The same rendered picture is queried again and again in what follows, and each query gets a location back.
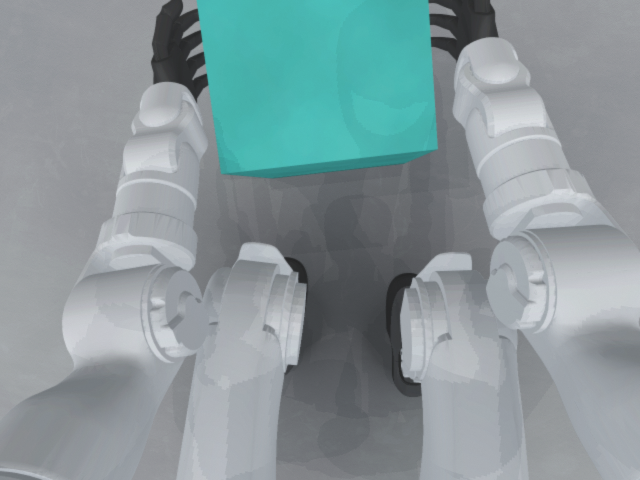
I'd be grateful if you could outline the right robot upper arm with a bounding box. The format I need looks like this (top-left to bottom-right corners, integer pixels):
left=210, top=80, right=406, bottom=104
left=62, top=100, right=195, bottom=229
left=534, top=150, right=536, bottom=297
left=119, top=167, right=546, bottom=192
left=486, top=225, right=640, bottom=480

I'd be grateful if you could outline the carton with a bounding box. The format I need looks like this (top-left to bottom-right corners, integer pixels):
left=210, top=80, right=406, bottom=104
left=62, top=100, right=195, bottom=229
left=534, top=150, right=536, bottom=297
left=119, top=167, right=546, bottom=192
left=197, top=0, right=438, bottom=178

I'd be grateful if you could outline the left robot forearm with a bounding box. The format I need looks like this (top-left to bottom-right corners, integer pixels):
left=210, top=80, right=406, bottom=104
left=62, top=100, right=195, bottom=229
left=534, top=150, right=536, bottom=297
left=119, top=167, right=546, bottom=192
left=62, top=82, right=208, bottom=352

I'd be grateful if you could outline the right robot forearm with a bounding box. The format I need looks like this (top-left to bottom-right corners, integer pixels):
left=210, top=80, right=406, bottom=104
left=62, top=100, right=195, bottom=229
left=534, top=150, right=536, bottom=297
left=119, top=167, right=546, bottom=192
left=452, top=37, right=640, bottom=254

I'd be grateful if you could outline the left robot upper arm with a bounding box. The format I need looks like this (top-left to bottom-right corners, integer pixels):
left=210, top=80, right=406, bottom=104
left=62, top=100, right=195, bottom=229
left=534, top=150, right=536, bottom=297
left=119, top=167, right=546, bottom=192
left=0, top=263, right=209, bottom=480

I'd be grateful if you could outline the robot right hand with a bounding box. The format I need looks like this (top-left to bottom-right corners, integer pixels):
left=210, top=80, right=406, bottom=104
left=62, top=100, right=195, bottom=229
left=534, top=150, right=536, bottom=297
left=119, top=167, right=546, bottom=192
left=428, top=0, right=499, bottom=62

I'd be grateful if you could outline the left robot shin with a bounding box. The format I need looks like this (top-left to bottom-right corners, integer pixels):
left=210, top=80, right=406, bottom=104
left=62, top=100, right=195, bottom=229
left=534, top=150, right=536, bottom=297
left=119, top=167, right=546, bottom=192
left=203, top=242, right=294, bottom=366

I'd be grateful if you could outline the robot right thigh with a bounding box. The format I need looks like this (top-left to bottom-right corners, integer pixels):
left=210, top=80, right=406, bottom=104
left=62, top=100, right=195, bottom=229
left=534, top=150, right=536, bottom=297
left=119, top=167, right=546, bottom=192
left=400, top=270, right=529, bottom=480

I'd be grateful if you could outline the robot left hand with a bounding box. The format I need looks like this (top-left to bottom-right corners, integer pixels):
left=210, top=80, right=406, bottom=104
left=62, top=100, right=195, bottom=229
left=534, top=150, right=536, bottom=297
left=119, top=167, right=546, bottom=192
left=151, top=0, right=208, bottom=103

